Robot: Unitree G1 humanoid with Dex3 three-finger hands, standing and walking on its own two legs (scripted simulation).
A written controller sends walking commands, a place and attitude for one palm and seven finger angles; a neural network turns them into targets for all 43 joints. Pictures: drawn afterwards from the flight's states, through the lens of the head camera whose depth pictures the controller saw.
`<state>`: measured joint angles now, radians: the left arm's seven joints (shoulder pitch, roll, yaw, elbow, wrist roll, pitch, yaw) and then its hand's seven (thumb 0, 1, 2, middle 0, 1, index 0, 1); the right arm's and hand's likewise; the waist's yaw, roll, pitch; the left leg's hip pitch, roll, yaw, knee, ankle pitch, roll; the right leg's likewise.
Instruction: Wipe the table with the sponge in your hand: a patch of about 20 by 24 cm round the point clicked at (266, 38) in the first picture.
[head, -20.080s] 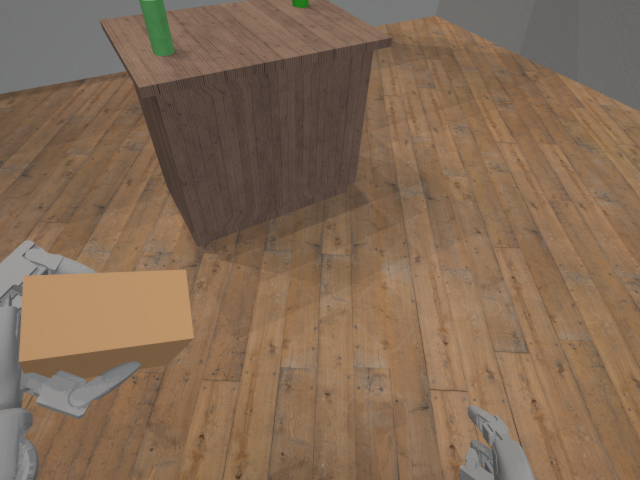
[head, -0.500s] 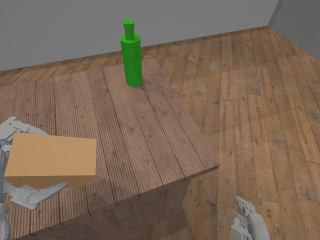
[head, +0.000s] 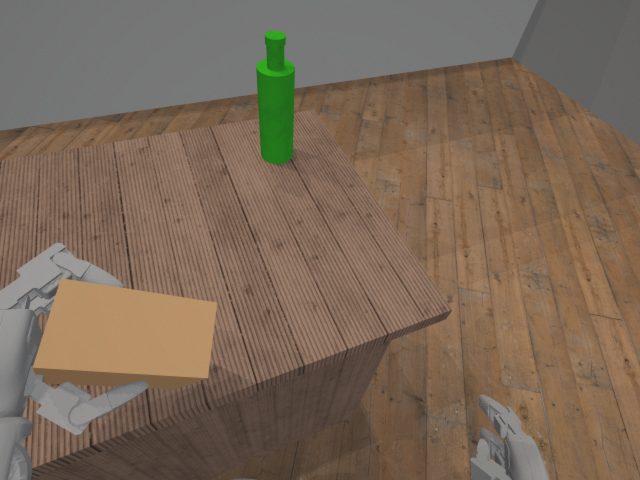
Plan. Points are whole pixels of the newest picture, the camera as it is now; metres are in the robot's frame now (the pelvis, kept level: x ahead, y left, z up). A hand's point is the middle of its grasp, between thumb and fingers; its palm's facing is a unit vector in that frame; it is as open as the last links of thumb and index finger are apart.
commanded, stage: come to a stop and stand still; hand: left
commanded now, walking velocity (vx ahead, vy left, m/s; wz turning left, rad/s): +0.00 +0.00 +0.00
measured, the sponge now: (151, 345) +0.22 +0.18 +0.12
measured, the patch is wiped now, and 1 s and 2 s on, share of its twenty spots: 0.00 0.00 0.00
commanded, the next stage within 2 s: look again from close up in 1.00 s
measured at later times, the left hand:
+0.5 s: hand out of the picture +0.21 +0.30 +0.16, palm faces +0.45 -0.81 -0.38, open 10.8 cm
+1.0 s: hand (52, 284) +0.25 +0.27 +0.16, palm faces +0.39 -0.83 -0.40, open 10.8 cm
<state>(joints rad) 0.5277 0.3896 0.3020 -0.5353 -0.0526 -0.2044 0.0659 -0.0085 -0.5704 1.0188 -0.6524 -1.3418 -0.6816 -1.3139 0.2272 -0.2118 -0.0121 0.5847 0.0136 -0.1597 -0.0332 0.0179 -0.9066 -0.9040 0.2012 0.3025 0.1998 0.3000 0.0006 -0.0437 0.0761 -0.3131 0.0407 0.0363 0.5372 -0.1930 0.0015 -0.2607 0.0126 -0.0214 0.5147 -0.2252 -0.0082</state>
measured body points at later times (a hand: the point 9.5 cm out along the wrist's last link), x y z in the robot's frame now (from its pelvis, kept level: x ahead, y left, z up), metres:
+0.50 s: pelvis +0.01 +0.03 +0.01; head +0.03 +0.06 +0.45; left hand +0.18 +0.34 +0.18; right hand +0.21 -0.16 -0.06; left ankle +0.06 +0.12 -0.73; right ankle +0.04 -0.11 -0.73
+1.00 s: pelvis +0.04 +0.02 +0.01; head +0.06 +0.04 +0.46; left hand +0.22 +0.31 +0.18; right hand +0.23 -0.21 -0.06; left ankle +0.06 +0.12 -0.73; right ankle +0.04 -0.11 -0.73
